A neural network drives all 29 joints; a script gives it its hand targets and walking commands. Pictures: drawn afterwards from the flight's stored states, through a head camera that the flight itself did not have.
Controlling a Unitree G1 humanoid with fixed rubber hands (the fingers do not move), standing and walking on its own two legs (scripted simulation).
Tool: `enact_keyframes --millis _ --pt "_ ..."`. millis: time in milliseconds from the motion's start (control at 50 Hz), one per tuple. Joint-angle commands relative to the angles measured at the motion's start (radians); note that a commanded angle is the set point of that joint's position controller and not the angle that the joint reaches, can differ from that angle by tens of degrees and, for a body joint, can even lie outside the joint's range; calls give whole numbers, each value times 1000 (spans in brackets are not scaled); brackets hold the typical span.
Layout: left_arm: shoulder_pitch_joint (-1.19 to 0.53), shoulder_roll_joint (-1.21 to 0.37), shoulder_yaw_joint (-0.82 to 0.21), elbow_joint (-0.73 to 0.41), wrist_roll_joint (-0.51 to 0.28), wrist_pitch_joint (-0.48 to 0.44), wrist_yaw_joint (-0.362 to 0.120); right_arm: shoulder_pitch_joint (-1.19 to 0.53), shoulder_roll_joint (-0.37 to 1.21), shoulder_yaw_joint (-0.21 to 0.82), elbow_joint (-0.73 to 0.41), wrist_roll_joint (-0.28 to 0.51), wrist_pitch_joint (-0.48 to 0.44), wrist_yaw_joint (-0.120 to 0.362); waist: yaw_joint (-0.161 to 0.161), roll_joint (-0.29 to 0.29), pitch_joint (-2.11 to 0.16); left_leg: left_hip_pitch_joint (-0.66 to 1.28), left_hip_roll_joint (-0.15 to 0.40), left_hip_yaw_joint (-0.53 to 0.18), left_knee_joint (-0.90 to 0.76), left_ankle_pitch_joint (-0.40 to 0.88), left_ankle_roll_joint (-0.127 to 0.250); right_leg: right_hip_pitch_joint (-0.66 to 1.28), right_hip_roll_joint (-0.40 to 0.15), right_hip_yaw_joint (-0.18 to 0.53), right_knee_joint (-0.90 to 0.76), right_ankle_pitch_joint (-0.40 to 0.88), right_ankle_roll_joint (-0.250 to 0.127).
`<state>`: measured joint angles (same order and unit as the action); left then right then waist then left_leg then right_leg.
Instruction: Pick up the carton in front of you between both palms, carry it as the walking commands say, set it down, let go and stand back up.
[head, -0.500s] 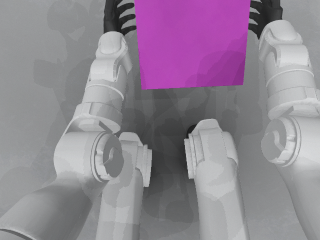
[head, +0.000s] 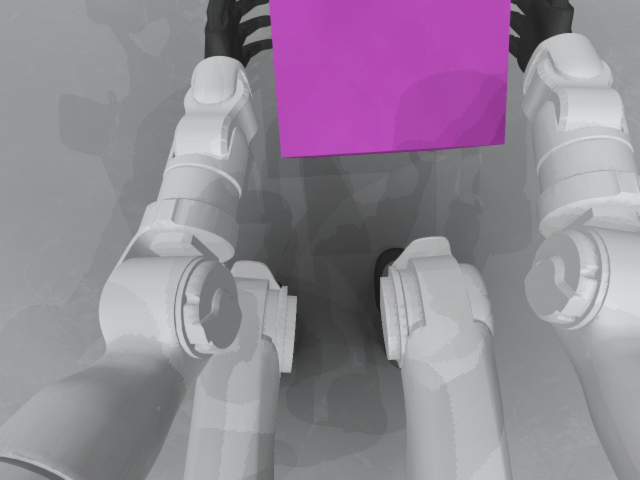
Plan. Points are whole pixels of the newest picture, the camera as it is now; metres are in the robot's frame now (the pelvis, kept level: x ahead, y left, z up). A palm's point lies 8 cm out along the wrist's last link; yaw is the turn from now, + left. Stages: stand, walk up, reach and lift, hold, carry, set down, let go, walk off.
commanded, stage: set down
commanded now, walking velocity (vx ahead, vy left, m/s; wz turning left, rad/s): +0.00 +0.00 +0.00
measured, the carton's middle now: (375, 67) +0.51 -0.12 -0.26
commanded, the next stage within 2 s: let go in 1.46 s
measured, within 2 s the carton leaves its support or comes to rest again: neither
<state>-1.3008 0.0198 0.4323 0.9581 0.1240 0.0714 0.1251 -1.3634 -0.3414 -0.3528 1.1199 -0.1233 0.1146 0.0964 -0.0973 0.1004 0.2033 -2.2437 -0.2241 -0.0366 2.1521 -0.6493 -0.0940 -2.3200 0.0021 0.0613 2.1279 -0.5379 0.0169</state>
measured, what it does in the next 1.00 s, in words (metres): rises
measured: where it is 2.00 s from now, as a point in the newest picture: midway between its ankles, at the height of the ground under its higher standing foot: (330, 341)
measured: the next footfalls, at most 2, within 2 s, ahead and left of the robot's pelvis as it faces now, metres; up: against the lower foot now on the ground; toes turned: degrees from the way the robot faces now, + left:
none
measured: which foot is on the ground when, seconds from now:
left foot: down 0.00-1.00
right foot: down 0.00-1.00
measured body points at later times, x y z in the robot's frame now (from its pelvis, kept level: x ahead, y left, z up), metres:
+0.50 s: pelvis -0.03 +0.00 -0.01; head +0.33 -0.07 +0.25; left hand +0.52 +0.06 -0.18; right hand +0.46 -0.33 -0.19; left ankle +0.09 +0.12 -0.35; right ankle +0.11 -0.13 -0.35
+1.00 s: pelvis +0.00 -0.01 +0.10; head +0.31 -0.08 +0.42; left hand +0.52 +0.05 -0.02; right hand +0.47 -0.34 -0.02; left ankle +0.09 +0.12 -0.35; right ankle +0.11 -0.13 -0.35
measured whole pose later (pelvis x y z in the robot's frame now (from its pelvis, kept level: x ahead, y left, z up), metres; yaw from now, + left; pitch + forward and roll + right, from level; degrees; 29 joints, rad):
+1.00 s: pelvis +0.00 -0.01 +0.10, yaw -2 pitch +44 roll +6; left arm -1.03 0.07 0.23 0.73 -0.03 0.15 0.20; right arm -1.09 -0.42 -0.27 0.91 0.05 0.11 0.09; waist -0.06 0.04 0.00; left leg -1.98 -0.11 -0.01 1.79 -0.59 -0.06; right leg -2.08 0.02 0.06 1.78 -0.46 -0.01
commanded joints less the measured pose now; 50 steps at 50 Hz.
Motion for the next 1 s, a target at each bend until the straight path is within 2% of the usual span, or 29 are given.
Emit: enact_keyframes --millis 0,40,80,120,160,180,220,320,360,420,500,580,660,740,860,980 --pt "-250 -604 -276 89 -12 37 -161 -191 566 190 67 22 11 158 -84 32 -741 195 2 94 -157 264 46 506 54 -34 -157 368 -55" --pt "-256 -588 -294 83 -15 28 -152 -194 549 196 73 34 -4 150 -84 31 -755 208 8 93 -149 290 40 511 47 -35 -149 393 -49" --pt "-227 -512 -294 80 -19 20 -133 -161 467 181 78 39 -21 130 -82 20 -755 235 15 95 -143 282 32 528 38 -42 -146 378 -37" --pt "-151 -304 -259 91 -35 4 -89 -94 248 121 97 42 -49 80 -82 0 -767 285 29 104 -137 269 21 558 22 -54 -141 353 -24" --pt "-53 47 -230 70 -87 -22 -4 26 -118 41 116 64 -100 -10 -85 -17 -782 333 52 116 -142 250 3 588 2 -65 -139 332 -12" --pt "-59 137 -247 45 -128 -33 32 15 -219 20 86 98 -129 -52 -88 -26 -801 335 60 114 -143 250 -1 598 -4 -60 -138 341 -7" --pt "-95 179 -279 1 -196 -45 55 -64 -279 41 36 170 -163 -82 -85 -44 -848 344 74 99 -132 287 -1 618 -15 -50 -126 382 -7" --pt "-218 149 -383 -144 -322 -47 54 -210 -335 132 -131 304 -180 -54 -80 -41 -956 424 103 82 -123 321 4 664 -32 -39 -120 426 -27" --pt "-226 148 -401 -138 -347 -32 51 -213 -337 164 -126 334 -163 -37 -81 -63 -981 431 106 94 -123 282 7 719 -35 -40 -131 409 -28" --pt "-214 181 -371 -157 -339 -7 61 -193 -356 177 -111 344 -133 -27 -76 -85 -1033 444 105 121 -140 203 8 789 -38 -42 -160 348 -25" --pt "-165 197 -314 -212 -300 24 85 -159 -364 172 -133 320 -96 -34 -57 -135 -1142 429 90 158 -184 131 12 941 -27 -53 -207 293 -15" --pt "-131 210 -248 -311 -237 54 112 -135 -345 147 -238 278 -50 -44 -29 -180 -1234 437 76 178 -254 88 31 1058 -2 -68 -276 252 -4" --pt "-98 199 -195 -291 -190 73 111 -114 -286 143 -255 248 -17 -40 -1 -198 -1134 397 72 186 -319 65 45 1017 11 -70 -345 206 6" --pt "-45 166 -176 -254 -167 63 91 -70 -239 137 -253 226 -21 -30 15 -198 -1099 395 73 182 -376 111 46 991 19 -74 -391 271 14" --pt "50 117 -182 -255 -154 53 76 29 -220 96 -259 184 -27 -17 3 -183 -1146 449 69 163 -468 173 33 1010 31 -86 -462 357 14" --pt "118 96 -214 -383 -151 65 79 103 -242 49 -353 168 -16 -2 -19 -154 -1251 571 66 149 -568 237 18 1112 43 -96 -546 444 6"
